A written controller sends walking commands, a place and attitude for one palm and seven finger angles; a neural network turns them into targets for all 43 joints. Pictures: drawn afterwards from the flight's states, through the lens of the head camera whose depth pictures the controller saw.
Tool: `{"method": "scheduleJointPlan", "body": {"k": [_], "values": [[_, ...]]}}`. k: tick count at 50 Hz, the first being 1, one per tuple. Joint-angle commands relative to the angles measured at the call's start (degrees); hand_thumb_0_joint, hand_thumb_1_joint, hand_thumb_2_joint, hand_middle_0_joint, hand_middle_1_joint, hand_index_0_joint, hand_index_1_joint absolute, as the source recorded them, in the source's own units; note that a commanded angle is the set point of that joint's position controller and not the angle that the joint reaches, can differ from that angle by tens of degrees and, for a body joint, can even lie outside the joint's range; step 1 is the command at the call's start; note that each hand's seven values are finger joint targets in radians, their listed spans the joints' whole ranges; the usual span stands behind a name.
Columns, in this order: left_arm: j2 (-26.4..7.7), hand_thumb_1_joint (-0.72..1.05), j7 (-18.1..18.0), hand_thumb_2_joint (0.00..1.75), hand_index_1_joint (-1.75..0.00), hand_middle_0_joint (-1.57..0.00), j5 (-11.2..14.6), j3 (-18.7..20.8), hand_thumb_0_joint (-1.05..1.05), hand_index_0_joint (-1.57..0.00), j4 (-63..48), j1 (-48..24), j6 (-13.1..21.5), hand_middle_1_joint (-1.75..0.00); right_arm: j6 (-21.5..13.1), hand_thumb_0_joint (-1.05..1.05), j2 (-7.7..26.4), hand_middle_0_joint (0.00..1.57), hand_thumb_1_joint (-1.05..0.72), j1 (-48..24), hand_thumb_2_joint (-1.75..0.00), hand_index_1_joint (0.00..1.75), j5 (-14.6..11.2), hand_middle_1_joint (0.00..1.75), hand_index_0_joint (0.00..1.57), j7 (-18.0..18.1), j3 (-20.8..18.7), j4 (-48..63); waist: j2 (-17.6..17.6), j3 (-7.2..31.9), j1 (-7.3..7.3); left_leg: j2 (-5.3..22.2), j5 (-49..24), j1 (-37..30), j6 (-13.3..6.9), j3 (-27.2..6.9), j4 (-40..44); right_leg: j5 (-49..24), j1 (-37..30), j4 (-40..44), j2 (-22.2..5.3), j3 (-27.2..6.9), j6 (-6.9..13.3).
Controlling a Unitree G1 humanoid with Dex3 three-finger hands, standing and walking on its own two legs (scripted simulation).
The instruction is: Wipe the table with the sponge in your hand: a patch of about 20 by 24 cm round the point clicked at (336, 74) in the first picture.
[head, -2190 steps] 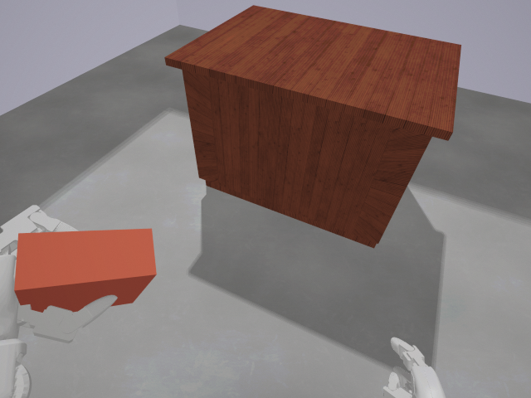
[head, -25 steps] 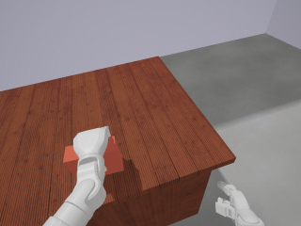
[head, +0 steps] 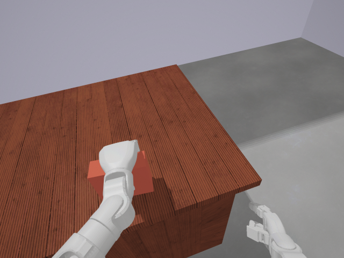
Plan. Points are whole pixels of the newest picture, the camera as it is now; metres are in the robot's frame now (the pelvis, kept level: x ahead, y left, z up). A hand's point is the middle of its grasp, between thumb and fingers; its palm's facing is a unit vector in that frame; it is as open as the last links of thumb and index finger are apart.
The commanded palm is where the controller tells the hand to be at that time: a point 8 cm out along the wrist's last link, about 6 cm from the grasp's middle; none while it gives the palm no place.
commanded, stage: slide across to the third lane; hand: left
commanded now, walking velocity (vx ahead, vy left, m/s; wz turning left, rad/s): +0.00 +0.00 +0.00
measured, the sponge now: (125, 181) +0.31 +0.18 +0.00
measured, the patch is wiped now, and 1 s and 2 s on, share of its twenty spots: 0.70 0.70 0.90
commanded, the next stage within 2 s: wipe forward along the third lane in 0.04 s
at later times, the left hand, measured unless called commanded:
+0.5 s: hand (133, 160) +0.34 +0.16 +0.04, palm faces -0.04 -0.06 -1.00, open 9.6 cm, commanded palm +0.32 +0.15 +0.08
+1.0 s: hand (132, 144) +0.40 +0.18 +0.04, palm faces -0.07 -0.05 -1.00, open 9.6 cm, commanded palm +0.38 +0.17 +0.08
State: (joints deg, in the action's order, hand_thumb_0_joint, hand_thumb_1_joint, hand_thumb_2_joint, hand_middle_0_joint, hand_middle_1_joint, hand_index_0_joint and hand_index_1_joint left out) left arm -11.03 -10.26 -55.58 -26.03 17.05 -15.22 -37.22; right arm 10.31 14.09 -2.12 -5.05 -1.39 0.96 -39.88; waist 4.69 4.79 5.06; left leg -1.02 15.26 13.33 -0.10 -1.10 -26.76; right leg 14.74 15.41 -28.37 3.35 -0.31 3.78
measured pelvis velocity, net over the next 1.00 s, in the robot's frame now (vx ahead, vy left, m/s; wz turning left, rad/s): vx -0.01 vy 0.01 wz -0.01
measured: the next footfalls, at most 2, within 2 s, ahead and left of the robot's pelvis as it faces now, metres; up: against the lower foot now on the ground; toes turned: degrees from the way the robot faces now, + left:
none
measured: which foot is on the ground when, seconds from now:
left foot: down 0.00-1.00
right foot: down 0.00-1.00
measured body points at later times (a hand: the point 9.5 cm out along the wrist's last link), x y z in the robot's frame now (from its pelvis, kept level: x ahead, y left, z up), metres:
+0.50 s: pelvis -0.02 +0.00 +0.00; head -0.03 -0.03 +0.45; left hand +0.34 +0.16 +0.10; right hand +0.20 -0.20 -0.10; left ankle -0.02 +0.12 -0.74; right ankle +0.00 -0.08 -0.74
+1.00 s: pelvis -0.01 +0.01 +0.00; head +0.00 -0.02 +0.45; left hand +0.40 +0.17 +0.10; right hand +0.14 -0.24 -0.13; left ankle -0.02 +0.12 -0.74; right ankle +0.00 -0.08 -0.74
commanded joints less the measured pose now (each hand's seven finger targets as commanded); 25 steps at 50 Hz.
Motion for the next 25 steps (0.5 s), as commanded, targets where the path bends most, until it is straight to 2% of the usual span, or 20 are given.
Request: {"method": "scheduleJointPlan", "body": {"k": [1,2,3,4,5,6,8,9,10,11,12,14,15,18,19,20,21,23,24,25], "values": [[1.2,0.1,-0.8,1.3,-1.6,-1.2,1.0,1.0,0.0,-1.2,-9.9,-14.9,1.9,-1.6,-2.6,0.0,4.4,0.2,-0.9,-12.6,-0.9,0.3,-0.2,0.3,0.2,-0.1,-1.5,10.3,-9.5,14.5,-1.12,-1.4,-13.7,-1.4,-2.8,0.1,0.4,-22.3,-10.3,2.6,-2.6,-4.9,0.2],[1.4,0.1,-0.9,1.3,-1.6,-1.2,1.0,0.8,0.0,-1.2,-9.5,-15.0,2.1,-1.6,-2.5,0.0,4.4,0.2,-0.9,-12.8,-0.9,0.3,-0.3,0.3,0.2,-0.3,-1.5,10.1,-10.5,13.8,-1.32,-1.2,-13.7,-1.1,-2.6,0.0,0.4,-22.3,-9.5,2.6,-2.6,-5.0,0.2],[3.5,0.1,-0.7,1.3,-1.6,-1.2,1.1,-1.1,0.0,-1.2,-9.2,-14.8,2.1,-1.6,-2.4,0.0,4.3,0.2,-0.9,-12.8,-0.9,0.3,-0.4,0.3,0.2,-0.5,-1.5,10.2,-10.6,13.3,-1.52,-1.2,-13.7,-1.2,-2.7,0.1,0.4,-22.2,-9.1,2.7,-2.6,-4.5,0.1],[3.2,0.1,-0.6,1.3,-1.6,-1.2,1.1,-1.1,0.0,-1.2,-9.0,-16.5,2.3,-1.6,-2.3,0.0,4.3,0.2,-0.9,-12.8,-0.9,0.3,-0.5,0.3,0.2,-0.4,-1.6,9.9,-10.8,12.8,-1.9,-1.0,-13.1,-1.3,-2.6,0.0,0.5,-21.1,-8.1,3.0,-2.6,-4.7,0.1],[2.1,0.1,-0.7,1.3,-1.6,-1.2,1.5,0.4,0.0,-1.2,-9.5,-18.4,2.5,-1.6,-2.4,0.0,4.4,0.2,-0.9,-13.0,-0.9,0.3,-0.6,0.3,0.2,-0.3,-1.6,10.0,-10.7,12.9,-1.77,-1.0,-12.3,-1.0,-2.6,-0.5,0.9,-19.3,-7.8,3.2,-2.3,-5.2,0.3],[4.0,0.1,-1.0,1.3,-1.6,-1.2,1.3,-1.7,0.0,-1.2,-8.3,-19.6,2.5,-1.6,-2.5,0.0,4.3,0.2,-0.9,-12.5,-0.9,0.3,-0.5,0.3,0.2,-0.3,-1.7,9.8,-10.7,12.8,-2.21,-1.0,-11.7,-1.3,-2.8,-0.1,0.6,-18.4,-7.4,3.1,-2.4,-4.2,0.1],[3.8,0.1,-1.5,1.3,-1.6,-1.2,1.2,-0.9,0.0,-1.2,-6.0,-19.2,2.4,-1.6,-2.5,0.0,4.4,0.2,-0.9,-12.3,-0.9,0.3,-0.6,0.3,0.2,-0.4,-1.7,9.2,-11.0,12.5,-1.93,-0.9,-11.4,-0.9,-2.5,-0.1,0.7,-18.2,-6.8,3.1,-2.4,-3.9,0.1],[3.1,0.1,-1.8,1.3,-1.6,-1.2,1.0,-0.2,0.0,-1.2,-4.4,-20.0,2.3,-1.6,-2.4,0.0,4.5,0.2,-0.9,-12.2,-0.9,0.3,-0.5,0.3,0.2,-0.2,-1.7,8.8,-11.7,12.3,-1.95,-0.9,-11.0,-0.5,-2.4,0.1,0.7,-18.0,-6.6,3.2,-2.4,-4.0,0.0],[0.2,0.1,-2.1,1.3,-1.6,-1.2,1.3,3.4,0.0,-1.2,-3.9,-21.1,2.5,-1.6,-2.3,0.0,4.7,0.2,-0.9,-12.3,-0.9,0.3,-0.5,0.3,0.2,0.1,-1.7,8.6,-11.5,12.1,-1.5,-0.9,-9.9,0.0,-2.3,-0.3,1.3,-16.2,-6.3,3.6,-2.1,-4.7,0.3],[2.3,0.1,-2.5,1.3,-1.6,-1.2,1.0,1.2,0.0,-1.2,-1.7,-22.4,2.1,-1.6,-2.2,0.0,4.5,0.2,-0.9,-12.1,-0.9,0.3,-0.6,0.3,0.2,0.3,-1.4,8.4,-11.3,11.0,-2.04,-0.9,-8.7,0.3,-2.4,0.2,1.4,-14.1,-5.5,3.9,-2.4,-3.8,-0.1],[1.9,0.1,-2.8,1.3,-1.6,-1.2,0.9,1.7,0.0,-1.2,-0.1,-24.4,2.2,-1.6,-2.3,0.0,4.5,0.2,-0.9,-11.9,-0.9,0.3,-0.7,0.3,0.2,0.5,-1.4,7.9,-12.4,10.7,-2.34,-0.8,-7.7,0.6,-2.2,0.2,1.5,-12.7,-4.6,4.1,-2.4,-3.8,-0.2],[1.3,0.1,-3.3,1.3,-1.6,-1.2,0.4,2.6,0.0,-1.2,3.0,-25.6,1.9,-1.6,-2.3,0.0,4.6,0.2,-0.9,-11.7,-0.9,0.3,-0.6,0.3,0.2,1.0,-1.4,7.3,-11.1,10.5,-2.15,-0.8,-6.5,1.1,-2.0,0.2,1.9,-10.5,-3.8,4.4,-2.4,-3.7,0.0],[-0.8,0.1,-3.5,1.3,-1.6,-1.2,0.5,5.2,0.0,-1.2,3.3,-27.1,2.2,-1.6,-2.3,0.0,4.7,0.2,-0.9,-11.6,-0.9,0.3,-0.5,0.3,0.2,1.3,-1.4,7.2,-11.1,11.4,-1.84,-1.0,-6.4,1.3,-2.1,0.0,1.9,-10.6,-4.2,4.7,-2.1,-4.7,0.2],[1.4,0.1,-3.7,1.3,-1.6,-1.2,-0.3,3.1,0.0,-1.2,7.2,-28.3,1.7,-1.6,-1.9,0.0,4.7,0.2,-0.9,-10.9,-0.9,0.3,-0.5,0.3,0.2,1.7,-1.3,7.1,-10.0,11.8,-2.4,-1.0,-6.4,1.7,-1.9,0.5,1.8,-10.3,-3.7,4.3,-2.6,-3.6,0.1],[1.2,0.1,-3.8,1.3,-1.6,-1.2,-0.7,3.1,0.0,-1.2,8.9,-30.2,1.6,-1.6,-1.7,0.0,4.6,0.2,-0.9,-10.6,-0.9,0.3,-0.5,0.3,0.2,1.8,-1.2,6.8,-9.3,11.6,-2.76,-0.9,-5.8,1.8,-1.8,0.5,1.9,-9.2,-2.6,4.5,-2.5,-3.6,0.2],[-0.8,0.1,-3.9,1.3,-1.6,-1.2,-0.5,5.8,0.0,-1.2,9.7,-30.3,1.7,-1.6,-1.6,0.0,4.8,0.2,-0.9,-10.5,-0.9,0.3,-0.4,0.3,0.2,2.0,-1.3,6.9,-9.0,12.0,-2.14,-0.9,-5.5,2.2,-1.8,0.1,2.2,-8.4,-2.7,4.7,-2.3,-4.2,0.5],[0.9,0.1,-4.0,1.3,-1.6,-1.2,-0.9,3.8,0.0,-1.2,11.0,-31.8,1.7,-1.6,-1.4,0.0,4.7,0.2,-0.9,-9.8,-0.9,0.3,-0.4,0.3,0.2,2.2,-1.2,6.8,-8.9,12.7,-2.89,-0.9,-5.2,2.0,-1.9,0.7,1.9,-7.8,-2.7,4.5,-2.6,-3.3,0.1],[0.7,0.1,-4.3,1.3,-1.6,-1.2,-0.4,4.4,0.0,-1.2,14.3,-32.8,1.9,-1.6,-1.5,0.0,4.7,0.2,-0.9,-9.1,-0.9,0.3,-0.5,0.3,0.2,2.5,-1.2,6.7,-10.2,12.2,-3.16,-0.8,-3.8,3.1,-1.8,0.7,1.9,-6.0,-1.8,5.0,-2.6,-3.3,-0.1],[0.0,0.1,-4.5,1.3,-1.6,-1.2,-0.3,5.2,0.0,-1.2,16.0,-33.5,2.0,-1.6,-1.4,0.0,4.8,0.2,-0.9,-8.7,-0.9,0.3,-0.4,0.3,0.2,2.8,-1.2,6.5,-10.5,11.9,-3.27,-0.8,-3.2,3.8,-1.8,0.8,2.0,-5.3,-1.5,5.2,-2.7,-3.4,-0.2],[-3.4,0.1,-4.8,1.3,-1.6,-1.2,0.0,9.0,0.0,-1.2,17.4,-33.9,2.2,-1.6,-1.4,0.0,5.2,0.2,-0.9,-8.5,-0.9,0.3,-0.3,0.3,0.2,3.2,-1.1,6.2,-10.9,12.2,-2.6,-0.7,-2.5,4.5,-1.7,0.2,2.4,-4.4,-1.6,5.4,-2.5,-4.1,0.0]]}}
